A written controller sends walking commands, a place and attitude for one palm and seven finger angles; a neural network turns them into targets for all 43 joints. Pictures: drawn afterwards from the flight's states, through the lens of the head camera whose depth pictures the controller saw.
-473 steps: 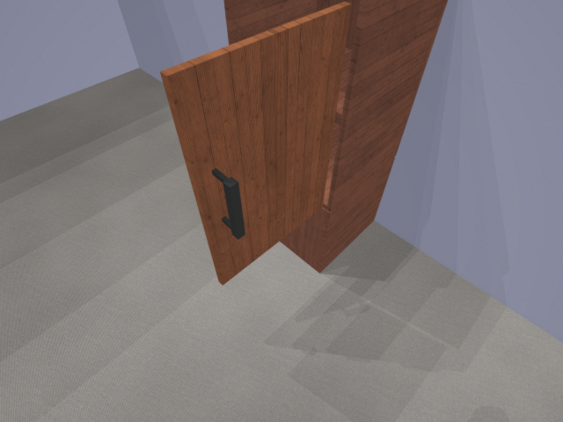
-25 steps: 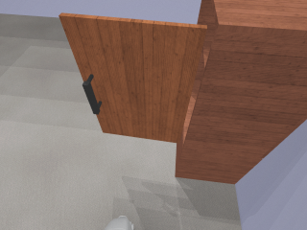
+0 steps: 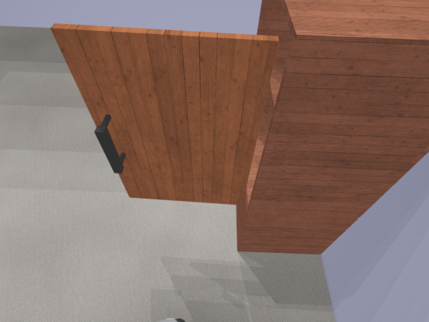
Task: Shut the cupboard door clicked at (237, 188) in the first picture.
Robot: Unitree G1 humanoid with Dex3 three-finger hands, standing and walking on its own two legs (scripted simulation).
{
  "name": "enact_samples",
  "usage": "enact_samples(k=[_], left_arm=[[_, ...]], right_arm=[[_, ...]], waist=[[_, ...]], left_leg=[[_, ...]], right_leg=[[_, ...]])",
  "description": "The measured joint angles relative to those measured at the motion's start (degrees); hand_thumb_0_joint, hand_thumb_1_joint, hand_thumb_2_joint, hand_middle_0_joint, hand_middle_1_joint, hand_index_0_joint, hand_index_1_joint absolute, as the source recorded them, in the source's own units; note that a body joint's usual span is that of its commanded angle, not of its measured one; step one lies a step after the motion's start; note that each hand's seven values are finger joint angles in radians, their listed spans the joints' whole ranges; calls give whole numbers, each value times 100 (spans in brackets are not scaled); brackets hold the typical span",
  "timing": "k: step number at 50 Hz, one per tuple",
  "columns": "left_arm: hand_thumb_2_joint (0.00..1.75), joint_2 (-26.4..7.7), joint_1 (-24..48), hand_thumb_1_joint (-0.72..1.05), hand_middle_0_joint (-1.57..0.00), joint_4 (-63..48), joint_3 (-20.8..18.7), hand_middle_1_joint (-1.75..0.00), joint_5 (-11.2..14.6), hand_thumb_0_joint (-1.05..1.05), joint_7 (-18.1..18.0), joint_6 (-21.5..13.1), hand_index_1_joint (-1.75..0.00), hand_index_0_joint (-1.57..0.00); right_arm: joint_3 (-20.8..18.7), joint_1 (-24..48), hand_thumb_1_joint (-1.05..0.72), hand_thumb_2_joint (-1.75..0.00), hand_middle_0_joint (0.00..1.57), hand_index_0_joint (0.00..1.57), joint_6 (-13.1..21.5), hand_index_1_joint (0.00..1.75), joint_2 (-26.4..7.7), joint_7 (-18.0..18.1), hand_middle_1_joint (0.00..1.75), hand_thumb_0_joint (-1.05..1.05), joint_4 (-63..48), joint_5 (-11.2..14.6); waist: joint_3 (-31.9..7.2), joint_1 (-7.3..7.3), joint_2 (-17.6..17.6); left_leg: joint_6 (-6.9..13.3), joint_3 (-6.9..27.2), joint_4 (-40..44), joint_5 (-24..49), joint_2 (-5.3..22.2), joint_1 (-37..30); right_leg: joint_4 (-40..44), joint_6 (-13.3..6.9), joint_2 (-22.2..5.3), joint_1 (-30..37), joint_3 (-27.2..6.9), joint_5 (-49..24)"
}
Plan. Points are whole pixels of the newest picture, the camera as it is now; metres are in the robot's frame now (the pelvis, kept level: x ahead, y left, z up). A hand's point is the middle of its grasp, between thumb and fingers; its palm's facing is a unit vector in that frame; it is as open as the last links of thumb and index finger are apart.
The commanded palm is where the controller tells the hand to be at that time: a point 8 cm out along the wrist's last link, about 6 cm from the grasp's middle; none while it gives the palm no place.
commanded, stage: come to a stop and stand still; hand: left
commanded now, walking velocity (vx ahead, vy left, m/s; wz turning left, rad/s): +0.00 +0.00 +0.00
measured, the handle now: (113, 145) +0.51 +0.29 -0.03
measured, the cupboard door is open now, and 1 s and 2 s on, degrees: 88 88 88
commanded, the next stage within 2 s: look again from close up in 1.26 s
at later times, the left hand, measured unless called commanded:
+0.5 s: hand out of the picture +0.03 +0.12 -0.17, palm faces +0.05 -0.98 -0.20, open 7.3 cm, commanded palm none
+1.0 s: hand out of the picture +0.02 +0.10 -0.17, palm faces +0.05 -0.98 -0.17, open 7.4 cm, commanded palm none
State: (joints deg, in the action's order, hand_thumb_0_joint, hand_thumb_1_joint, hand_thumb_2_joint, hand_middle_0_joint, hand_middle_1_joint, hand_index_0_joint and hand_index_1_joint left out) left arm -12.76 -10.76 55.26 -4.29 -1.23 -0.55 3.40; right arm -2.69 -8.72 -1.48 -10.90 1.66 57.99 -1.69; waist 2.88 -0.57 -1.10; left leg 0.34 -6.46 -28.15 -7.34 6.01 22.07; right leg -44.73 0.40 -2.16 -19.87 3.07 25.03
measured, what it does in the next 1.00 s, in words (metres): steps on the spot: right foot, then left foot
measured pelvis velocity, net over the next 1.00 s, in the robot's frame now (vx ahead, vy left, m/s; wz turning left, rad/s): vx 0.04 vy -0.06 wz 0.01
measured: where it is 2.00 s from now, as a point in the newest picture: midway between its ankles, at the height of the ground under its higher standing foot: outside the picture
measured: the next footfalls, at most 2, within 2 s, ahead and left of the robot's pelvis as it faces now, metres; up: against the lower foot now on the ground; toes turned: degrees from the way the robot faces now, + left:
right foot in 0.06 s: +0.01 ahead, -0.15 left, +0.00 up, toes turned -3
left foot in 0.26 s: +0.05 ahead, +0.08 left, +0.00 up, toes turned +4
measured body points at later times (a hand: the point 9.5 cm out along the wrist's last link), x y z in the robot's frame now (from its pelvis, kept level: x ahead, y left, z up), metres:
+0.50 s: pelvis +0.01 -0.06 +0.01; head +0.03 -0.06 +0.46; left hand +0.03 +0.17 -0.15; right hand +0.01 -0.27 -0.16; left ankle +0.01 +0.08 -0.74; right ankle -0.03 -0.15 -0.74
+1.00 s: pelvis +0.04 -0.06 +0.01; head +0.05 -0.06 +0.46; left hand +0.02 +0.15 -0.16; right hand +0.04 -0.29 -0.15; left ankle +0.01 +0.08 -0.74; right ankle -0.03 -0.15 -0.74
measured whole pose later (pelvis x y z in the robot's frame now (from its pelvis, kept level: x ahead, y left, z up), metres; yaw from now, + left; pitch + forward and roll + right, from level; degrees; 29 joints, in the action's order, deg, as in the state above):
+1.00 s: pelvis +0.04 -0.06 +0.01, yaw +0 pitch +0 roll +1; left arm -8.3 -15.9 65.8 -0.3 -0.2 -1.9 -0.5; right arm -0.1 -14.7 0.2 -7.8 2.8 66.0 -0.7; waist 1.7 0.4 1.4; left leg -2.6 -2.4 -22.6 -14.3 3.0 8.1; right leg -21.8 -2.6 1.1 -4.2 4.3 17.8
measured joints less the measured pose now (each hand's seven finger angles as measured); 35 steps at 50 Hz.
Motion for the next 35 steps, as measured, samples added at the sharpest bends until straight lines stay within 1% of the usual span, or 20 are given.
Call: enact_samples(k=[1, 2, 3, 5, 6, 8, 9, 10, 11, 12, 13, 14, 17, 21, 26, 35], left_arm=[[90, -6, -3, 91, -19, -26, 11, -30, 4, 0, 3, -33, -30, -20], [90, -36, -41, 91, -19, -68, 24, -30, -1, 0, 4, -72, -30, -20], [90, -55, -69, 91, -19, -74, 29, -30, -17, 0, -15, -117, -30, -20], [90, 61, -61, 91, -19, 29, 109, -30, -38, 0, -50, -123, -30, -20], [90, 119, -87, 91, -19, 77, 155, -30, -37, 0, -59, -136, -30, -20], [90, 209, -140, 90, -20, 178, 222, -30, -27, 0, -74, -171, -30, -20], [90, 244, -154, 90, -20, 230, 246, -30, -23, 0, -81, -188, -30, -20], [90, 273, -162, 90, -20, 281, 266, -30, -15, 0, -85, -209, -30, -20], [90, 299, -166, 90, -20, 333, 287, -30, 1, 0, -87, -234, -30, -20], [90, 312, -170, 91, -20, 388, 287, -30, 23, 0, -115, -255, -30, -20], [90, 329, -173, 92, -20, 438, 298, -30, 54, 0, -117, -271, -30, -20], [90, 314, -136, 92, -20, 503, 297, -30, 79, 0, -124, -269, -30, -20], [90, 246, -71, 94, -20, 634, 287, -30, 113, 0, -128, -234, -30, -20], [90, 269, -111, 93, -20, 762, 313, -30, 121, 0, -96, -253, -30, -20], [90, 331, -260, 92, -20, 891, 347, -30, 115, 0, -91, -294, -30, -20], [90, 435, -475, 91, -20, 1027, 387, -30, 108, 0, -105, -356, -30, -20]], right_arm=[[-30, -92, -90, -90, 20, 20, -27, 30, -37, -16, 30, 0, 23, 3], [-57, -200, -90, -90, 20, 20, -60, 30, -52, -31, 30, 0, 35, 16], [-84, -280, -90, -90, 20, 20, -96, 30, -64, -43, 30, 0, 59, 38], [-128, -403, -90, -90, 20, 20, -202, 30, -171, -68, 30, 0, 130, 61], [-136, -467, -90, -90, 20, 20, -239, 30, -204, -76, 30, 0, 171, 58], [-128, -575, -91, -90, 20, 20, -249, 30, -211, -81, 30, 0, 242, 67], [-111, -625, -91, -90, 20, 20, -226, 30, -190, -76, 30, 0, 266, 78], [-87, -668, -91, -90, 20, 20, -192, 30, -158, -67, 30, 0, 287, 89], [-56, -704, -91, -90, 20, 20, -152, 30, -120, -54, 30, 0, 312, 96], [-21, -741, -91, -90, 20, 20, -100, 30, -88, -40, 30, 0, 340, 102], [12, -785, -91, -90, 20, 20, -34, 30, -74, -24, 30, 0, 373, 102], [37, -781, -91, -90, 20, 20, 10, 30, -12, 5, 30, 0, 450, 96], [145, -733, -91, -90, 20, 20, 51, 30, 208, 43, 30, 0, 627, 92], [205, -650, -91, -90, 20, 20, 74, 30, 353, 50, 30, 0, 706, 100], [198, -581, -93, -90, 20, 20, 72, 30, 307, 65, 30, 1, 760, 92], [225, -561, -91, -90, 20, 20, 128, 30, 271, 64, 30, 0, 777, 97]], waist=[[-37, -22, -5], [-99, -32, 62], [-143, -19, 145], [-115, -45, 15], [-124, -50, -20], [-136, -61, -8], [-133, -70, 23], [-124, -79, 64], [-113, -82, 104], [-110, -81, 115], [-121, -85, 54], [-105, -108, 78], [-55, -29, 250], [-77, 38, 202], [-94, 48, 146], [-131, 77, 192]], left_leg=[[-43, 22, -47, -6, -2, 41], [-82, 10, -139, -52, -47, 111], [-134, -5, -319, -269, -104, 210], [-158, 260, -836, -1131, -182, 334], [-150, 365, -1143, -1360, -247, 370], [-158, 432, -1600, -1528, -353, 332], [-175, 415, -1624, -1552, -390, 232], [-198, 383, -1466, -1519, -420, 75], [-220, 350, -1137, -1361, -447, -139], [-221, 351, -696, -965, -456, -385], [-178, 406, -323, -579, -404, -595], [-137, 449, -227, -721, -393, -660], [-124, 441, -133, -819, -419, -782], [-178, 447, 158, -660, -377, -940], [-217, 439, 391, -565, -366, -1103], [-277, 434, 536, -570, -314, -1263]], right_leg=[[481, -31, -6, 236, 38, -188], [1020, -86, -49, 485, 27, -286], [1330, -149, -104, 568, -39, -443], [1249, -97, -50, 575, 28, -547], [1294, -77, -32, 622, 50, -566], [1455, -76, -3, 735, 59, -627], [1524, -90, 10, 784, 61, -656], [1558, -106, 22, 815, 62, -669], [1547, -117, 39, 826, 61, -659], [1492, -125, 80, 817, 71, -622], [1417, -130, 169, 793, 118, -567], [1364, -134, 187, 795, 163, -515], [1567, -166, 172, 958, 157, -671], [1873, -215, 231, 1123, 163, -744], [2051, -249, 253, 1256, 158, -809], [2216, -301, 314, 1418, 153, -815]])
